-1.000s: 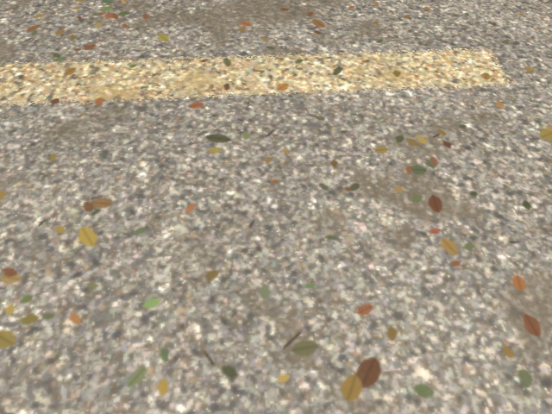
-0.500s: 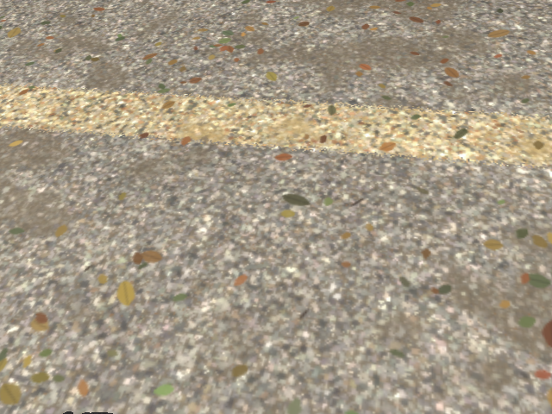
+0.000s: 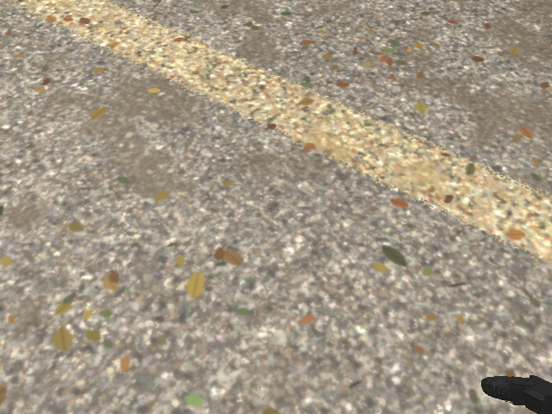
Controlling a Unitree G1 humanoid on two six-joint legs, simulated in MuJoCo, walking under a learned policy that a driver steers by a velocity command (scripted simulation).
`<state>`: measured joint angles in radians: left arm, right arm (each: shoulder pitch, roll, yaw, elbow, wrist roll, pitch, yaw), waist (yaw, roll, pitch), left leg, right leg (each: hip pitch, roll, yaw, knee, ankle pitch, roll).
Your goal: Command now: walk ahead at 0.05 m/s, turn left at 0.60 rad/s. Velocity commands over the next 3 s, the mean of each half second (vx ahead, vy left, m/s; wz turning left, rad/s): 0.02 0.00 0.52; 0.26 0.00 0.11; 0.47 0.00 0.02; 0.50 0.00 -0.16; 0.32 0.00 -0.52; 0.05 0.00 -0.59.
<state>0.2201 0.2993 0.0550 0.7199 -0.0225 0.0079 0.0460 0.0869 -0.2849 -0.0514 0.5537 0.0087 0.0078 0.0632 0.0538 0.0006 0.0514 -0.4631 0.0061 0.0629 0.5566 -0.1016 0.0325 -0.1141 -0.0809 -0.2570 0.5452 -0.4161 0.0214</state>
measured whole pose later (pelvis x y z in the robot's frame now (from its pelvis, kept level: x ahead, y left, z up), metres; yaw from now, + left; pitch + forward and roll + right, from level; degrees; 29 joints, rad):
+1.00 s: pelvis +0.14 -0.03 +0.02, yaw +17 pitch +1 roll +0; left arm 0.23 0.33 0.03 0.69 -0.02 -0.04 -0.03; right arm 0.39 -0.26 -0.01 0.75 -0.01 -0.06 0.02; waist -0.04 -0.05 -0.01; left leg -0.02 -0.04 -0.01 0.27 -0.26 0.05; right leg -0.62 -0.06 0.03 0.98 -0.19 -0.01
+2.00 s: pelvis +0.67 +0.11 +0.02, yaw +10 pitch +0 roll +1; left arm 0.25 0.32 0.06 0.77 -0.03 -0.02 0.00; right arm 0.28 -0.26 -0.05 0.76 -0.01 -0.10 0.02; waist -0.02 -0.06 0.04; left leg -0.16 -0.02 0.14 0.33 -0.17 0.05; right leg -0.59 -0.09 0.07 1.13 -0.25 0.01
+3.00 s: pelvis +0.97 +0.13 +0.02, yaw -25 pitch +2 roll -1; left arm 0.18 0.34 0.10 0.63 -0.03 0.07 0.02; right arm 0.15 -0.25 -0.06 0.68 -0.02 0.00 -0.04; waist -0.01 -0.04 0.05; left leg -0.28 0.05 0.03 0.46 -0.21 0.00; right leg -0.53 0.04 0.06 1.08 -0.41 0.09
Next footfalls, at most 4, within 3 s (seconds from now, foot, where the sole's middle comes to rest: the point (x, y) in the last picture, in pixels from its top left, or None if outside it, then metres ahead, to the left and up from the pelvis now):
0.02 left None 0.15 0.09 -0.76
0.44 right None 0.16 -0.15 -0.76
0.80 left None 0.08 0.05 -0.76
1.22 right None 0.46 -0.10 -0.76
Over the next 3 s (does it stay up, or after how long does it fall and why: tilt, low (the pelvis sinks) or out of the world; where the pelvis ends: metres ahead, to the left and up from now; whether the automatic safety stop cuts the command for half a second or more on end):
stays up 0.97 0.13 0.02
